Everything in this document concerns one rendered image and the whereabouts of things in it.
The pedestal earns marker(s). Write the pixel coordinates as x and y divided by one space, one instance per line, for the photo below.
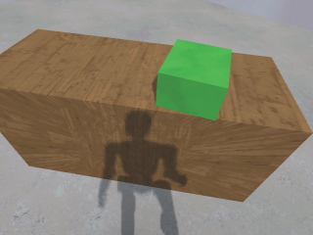
86 104

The carton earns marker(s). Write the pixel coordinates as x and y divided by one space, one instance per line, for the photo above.
194 79

